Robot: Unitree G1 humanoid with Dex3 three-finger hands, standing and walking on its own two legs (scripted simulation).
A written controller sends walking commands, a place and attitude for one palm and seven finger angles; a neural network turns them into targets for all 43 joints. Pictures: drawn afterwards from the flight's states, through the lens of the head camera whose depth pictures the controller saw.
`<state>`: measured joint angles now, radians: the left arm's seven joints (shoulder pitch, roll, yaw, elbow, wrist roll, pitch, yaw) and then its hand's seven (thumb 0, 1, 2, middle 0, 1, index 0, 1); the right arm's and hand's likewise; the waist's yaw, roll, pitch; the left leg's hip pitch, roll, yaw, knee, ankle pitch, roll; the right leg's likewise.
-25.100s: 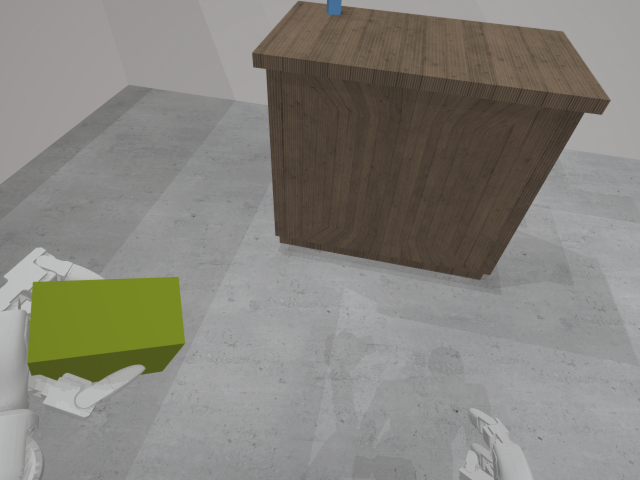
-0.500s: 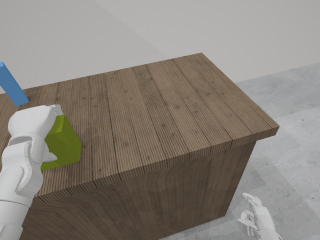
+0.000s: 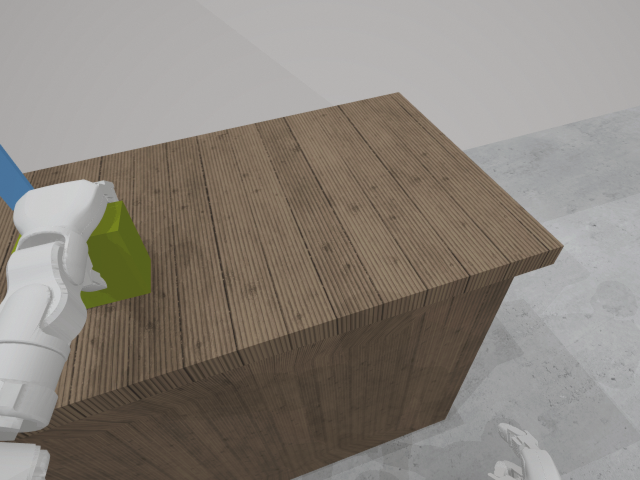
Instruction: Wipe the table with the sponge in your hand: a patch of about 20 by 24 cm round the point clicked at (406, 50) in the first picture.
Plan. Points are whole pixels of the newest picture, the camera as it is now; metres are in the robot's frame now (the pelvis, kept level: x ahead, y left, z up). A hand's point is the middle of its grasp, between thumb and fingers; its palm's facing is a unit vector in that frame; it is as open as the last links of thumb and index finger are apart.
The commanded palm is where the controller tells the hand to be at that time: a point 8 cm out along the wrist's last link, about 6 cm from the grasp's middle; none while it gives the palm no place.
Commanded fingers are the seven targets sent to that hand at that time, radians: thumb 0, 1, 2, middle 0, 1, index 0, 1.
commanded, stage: wipe forward along the first lane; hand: left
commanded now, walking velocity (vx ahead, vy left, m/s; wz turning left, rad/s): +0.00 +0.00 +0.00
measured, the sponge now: (97, 267) +0.33 +0.34 +0.10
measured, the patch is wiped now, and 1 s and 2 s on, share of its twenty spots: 0.35 0.35 0.60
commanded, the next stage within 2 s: slide across to the middle lane in 0.72 s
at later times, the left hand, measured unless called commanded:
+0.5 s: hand (97, 214) +0.39 +0.35 +0.14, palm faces -0.08 +0.03 -1.00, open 10.6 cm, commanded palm +0.37 +0.34 +0.18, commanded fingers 0.00 0.10 1.30 -1.20 -1.60 -1.20 -1.60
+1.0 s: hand (108, 192) +0.43 +0.35 +0.15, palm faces -0.10 +0.06 -0.99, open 10.6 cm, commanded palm +0.41 +0.33 +0.19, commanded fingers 0.00 0.10 1.30 -1.20 -1.60 -1.20 -1.60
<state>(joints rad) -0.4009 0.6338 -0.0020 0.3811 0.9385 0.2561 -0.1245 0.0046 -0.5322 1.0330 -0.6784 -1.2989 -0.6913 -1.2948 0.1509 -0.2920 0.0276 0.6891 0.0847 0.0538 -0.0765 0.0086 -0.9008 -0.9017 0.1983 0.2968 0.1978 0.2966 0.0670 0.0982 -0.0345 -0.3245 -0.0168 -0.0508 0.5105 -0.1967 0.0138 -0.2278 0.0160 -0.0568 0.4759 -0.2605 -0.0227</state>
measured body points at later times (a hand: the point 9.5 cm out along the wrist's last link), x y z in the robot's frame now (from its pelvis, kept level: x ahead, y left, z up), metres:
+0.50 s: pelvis +0.01 +0.01 +0.00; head +0.02 -0.02 +0.45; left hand +0.39 +0.34 +0.20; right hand +0.16 -0.25 -0.12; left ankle +0.04 +0.11 -0.74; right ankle -0.01 -0.11 -0.74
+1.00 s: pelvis +0.02 +0.01 +0.00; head +0.05 -0.01 +0.45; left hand +0.43 +0.35 +0.20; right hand +0.11 -0.27 -0.13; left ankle +0.04 +0.11 -0.74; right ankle -0.01 -0.11 -0.74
